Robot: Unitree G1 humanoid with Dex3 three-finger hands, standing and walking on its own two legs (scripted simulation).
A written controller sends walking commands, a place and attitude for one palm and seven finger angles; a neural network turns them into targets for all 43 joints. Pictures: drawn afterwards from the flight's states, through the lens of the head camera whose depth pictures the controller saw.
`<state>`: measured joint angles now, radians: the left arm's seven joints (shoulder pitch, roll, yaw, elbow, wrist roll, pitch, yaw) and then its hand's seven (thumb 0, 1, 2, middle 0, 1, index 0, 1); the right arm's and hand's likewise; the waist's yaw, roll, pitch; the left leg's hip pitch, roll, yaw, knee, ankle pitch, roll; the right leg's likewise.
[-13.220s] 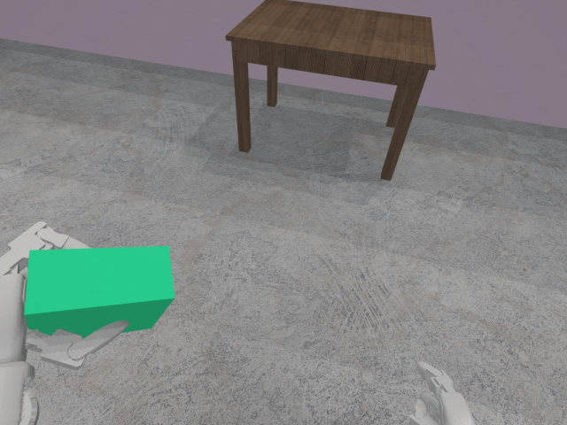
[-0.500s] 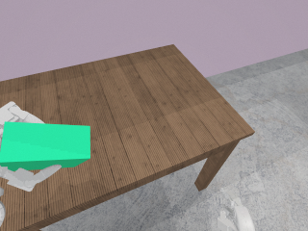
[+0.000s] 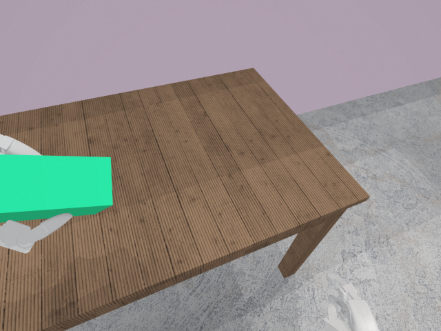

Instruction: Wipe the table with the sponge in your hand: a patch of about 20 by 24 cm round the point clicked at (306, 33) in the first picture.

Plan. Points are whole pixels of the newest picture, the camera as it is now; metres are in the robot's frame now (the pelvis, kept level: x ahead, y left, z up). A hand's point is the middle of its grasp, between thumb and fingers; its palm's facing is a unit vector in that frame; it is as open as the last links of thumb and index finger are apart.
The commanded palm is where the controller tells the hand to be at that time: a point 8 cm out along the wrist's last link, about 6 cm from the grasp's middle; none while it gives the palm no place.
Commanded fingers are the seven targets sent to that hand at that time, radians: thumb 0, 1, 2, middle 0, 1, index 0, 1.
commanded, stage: come to a stop and stand still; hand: left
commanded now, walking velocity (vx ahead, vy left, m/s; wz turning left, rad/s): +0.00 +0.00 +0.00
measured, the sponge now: (68, 190) +0.25 +0.23 +0.18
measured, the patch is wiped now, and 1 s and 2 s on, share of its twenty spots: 0.00 0.00 0.00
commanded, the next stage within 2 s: look again from close up in 1.02 s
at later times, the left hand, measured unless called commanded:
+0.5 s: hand out of the picture +0.20 +0.31 +0.16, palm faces +0.39 -0.84 -0.38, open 10.2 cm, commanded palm +0.14 +0.33 +0.18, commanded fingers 0.00 0.10 1.30 -1.20 -1.60 -1.20 -1.60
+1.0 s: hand (23, 240) +0.19 +0.26 +0.16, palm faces +0.32 -0.86 -0.39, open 10.2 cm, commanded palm +0.13 +0.30 +0.18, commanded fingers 0.00 0.10 1.30 -1.20 -1.60 -1.20 -1.60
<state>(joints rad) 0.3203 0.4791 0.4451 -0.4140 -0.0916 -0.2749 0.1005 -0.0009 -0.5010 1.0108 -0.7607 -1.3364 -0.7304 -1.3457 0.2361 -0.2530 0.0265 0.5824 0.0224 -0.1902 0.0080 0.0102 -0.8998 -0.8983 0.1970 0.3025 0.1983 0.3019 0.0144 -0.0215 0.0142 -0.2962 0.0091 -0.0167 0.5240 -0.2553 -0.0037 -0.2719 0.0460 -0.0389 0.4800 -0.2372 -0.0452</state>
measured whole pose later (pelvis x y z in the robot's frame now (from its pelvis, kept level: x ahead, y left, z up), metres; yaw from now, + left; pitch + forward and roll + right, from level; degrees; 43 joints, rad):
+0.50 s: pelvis -0.02 +0.05 +0.00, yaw +1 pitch +0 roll +0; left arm 0.38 0.39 0.36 -0.44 -0.05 -0.21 0.08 0.00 -0.50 1.01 -0.76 -1.33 -0.73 -1.34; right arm 0.15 -0.17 0.05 0.56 0.00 -0.15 -0.01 0.01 -0.90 -0.90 0.20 0.30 0.20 0.30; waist 0.05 -0.04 0.05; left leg -0.26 -0.07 0.01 0.44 -0.19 0.06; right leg -0.25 -0.04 -0.02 0.44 -0.20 0.03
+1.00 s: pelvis -0.03 +0.02 +0.01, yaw +0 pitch -1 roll -1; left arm 0.46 0.38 0.33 -0.44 -0.06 -0.17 0.08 0.00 -0.50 1.01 -0.76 -1.33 -0.73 -1.34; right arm 0.23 -0.24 0.03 0.58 0.02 -0.15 -0.05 0.01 -0.90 -0.90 0.20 0.30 0.20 0.30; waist 0.00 -0.01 0.02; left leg -0.26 -0.02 -0.01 0.44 -0.18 0.03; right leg -0.22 0.02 -0.03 0.38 -0.15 -0.01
